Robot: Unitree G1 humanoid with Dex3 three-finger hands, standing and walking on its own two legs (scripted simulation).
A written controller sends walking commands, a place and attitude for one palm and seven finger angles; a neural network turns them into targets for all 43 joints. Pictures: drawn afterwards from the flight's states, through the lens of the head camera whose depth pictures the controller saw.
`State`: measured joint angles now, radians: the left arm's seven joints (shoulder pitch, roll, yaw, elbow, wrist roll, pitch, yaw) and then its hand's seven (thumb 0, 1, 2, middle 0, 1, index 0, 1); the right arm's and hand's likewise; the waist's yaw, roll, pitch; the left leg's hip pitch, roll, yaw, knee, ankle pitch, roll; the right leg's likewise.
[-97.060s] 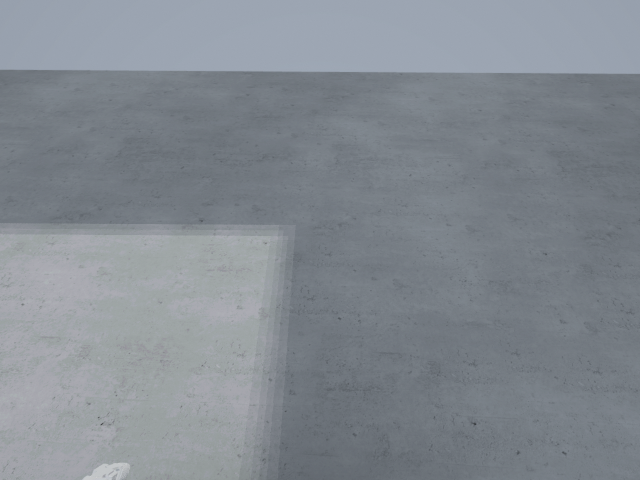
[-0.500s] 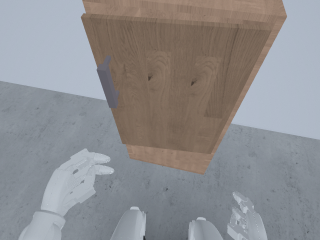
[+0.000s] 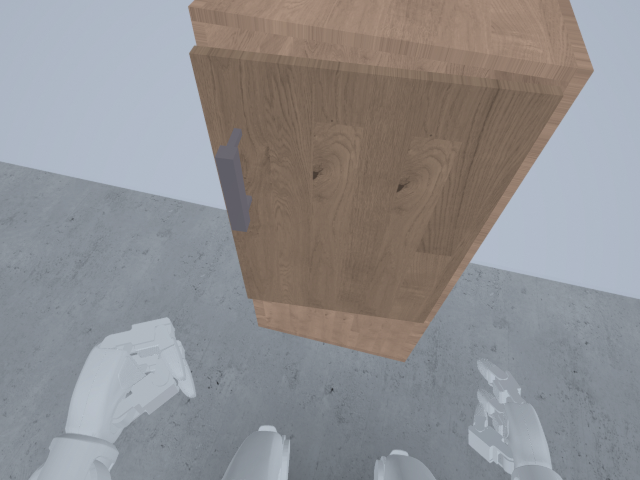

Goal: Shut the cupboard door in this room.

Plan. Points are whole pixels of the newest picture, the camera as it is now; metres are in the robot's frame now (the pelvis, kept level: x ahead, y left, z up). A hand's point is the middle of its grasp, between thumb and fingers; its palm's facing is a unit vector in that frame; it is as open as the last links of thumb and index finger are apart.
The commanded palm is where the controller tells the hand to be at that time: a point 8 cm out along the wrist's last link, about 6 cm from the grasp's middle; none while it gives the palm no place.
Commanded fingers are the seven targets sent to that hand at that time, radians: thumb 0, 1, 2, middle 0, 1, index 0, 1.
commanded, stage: raise the hand and make a fist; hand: left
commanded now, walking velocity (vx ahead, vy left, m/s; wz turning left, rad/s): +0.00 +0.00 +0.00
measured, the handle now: (238, 182) +0.49 +0.16 +0.07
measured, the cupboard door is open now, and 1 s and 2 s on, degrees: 6 6 6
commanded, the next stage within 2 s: bring the fist close to the handle in 0.70 s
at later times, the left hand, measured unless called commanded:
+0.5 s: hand (178, 360) +0.23 +0.17 +0.07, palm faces -0.07 -1.00 -0.05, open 3.1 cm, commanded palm +0.21 +0.23 +0.07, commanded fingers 0.00 0.90 0.90 -1.30 -1.50 -1.30 -1.50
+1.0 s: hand (193, 347) +0.25 +0.16 +0.06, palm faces -0.09 -1.00 -0.04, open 3.1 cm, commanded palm +0.25 +0.21 +0.07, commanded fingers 0.00 0.90 0.90 -1.30 -1.50 -1.30 -1.50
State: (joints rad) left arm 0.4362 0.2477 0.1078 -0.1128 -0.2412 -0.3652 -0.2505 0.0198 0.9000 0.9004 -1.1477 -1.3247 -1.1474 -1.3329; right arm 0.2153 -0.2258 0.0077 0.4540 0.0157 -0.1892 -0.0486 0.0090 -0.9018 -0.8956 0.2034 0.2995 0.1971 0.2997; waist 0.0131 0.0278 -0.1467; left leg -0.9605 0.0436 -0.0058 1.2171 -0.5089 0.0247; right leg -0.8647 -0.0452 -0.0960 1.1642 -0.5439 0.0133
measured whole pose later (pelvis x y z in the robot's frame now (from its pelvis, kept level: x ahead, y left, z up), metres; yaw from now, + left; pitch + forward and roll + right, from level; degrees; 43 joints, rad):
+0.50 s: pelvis +0.01 -0.01 +0.01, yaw +0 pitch +14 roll -2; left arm 0.39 0.26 0.17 -0.04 -0.30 -0.36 -0.32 0.02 0.90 0.90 -1.30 -1.49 -1.30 -1.50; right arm 0.28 -0.25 0.00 0.50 0.02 -0.17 -0.05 0.01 -0.90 -0.90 0.20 0.30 0.20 0.30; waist 0.00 0.04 -0.15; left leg -0.91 0.05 -0.01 1.18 -0.51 0.00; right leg -0.83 -0.03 -0.09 1.14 -0.55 0.00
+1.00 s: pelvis +0.00 -0.02 +0.00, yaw +0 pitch +14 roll -3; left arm 0.26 0.26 0.14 0.03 -0.28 -0.36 -0.31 0.02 0.90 0.90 -1.31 -1.50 -1.31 -1.50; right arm 0.25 -0.25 0.02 0.50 0.02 -0.18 -0.06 0.01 -0.90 -0.90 0.20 0.30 0.20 0.30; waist 0.01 0.05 -0.14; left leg -0.95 0.05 -0.02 1.21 -0.51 0.00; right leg -0.86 -0.03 -0.10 1.17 -0.55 -0.01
